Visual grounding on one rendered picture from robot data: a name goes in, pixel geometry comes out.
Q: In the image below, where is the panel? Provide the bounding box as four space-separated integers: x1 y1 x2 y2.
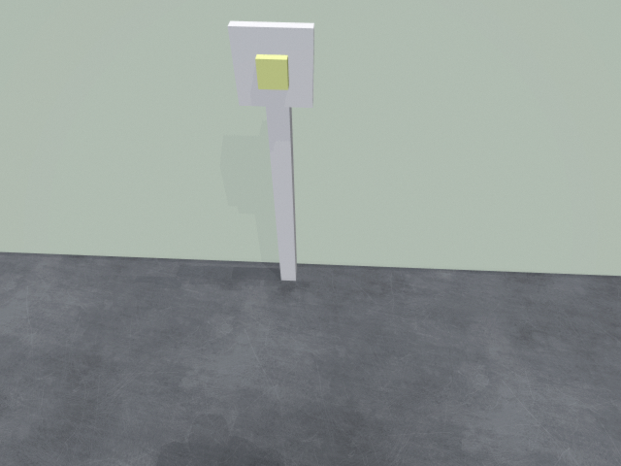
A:
228 21 314 281

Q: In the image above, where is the button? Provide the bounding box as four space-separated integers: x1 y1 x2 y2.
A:
255 54 289 90

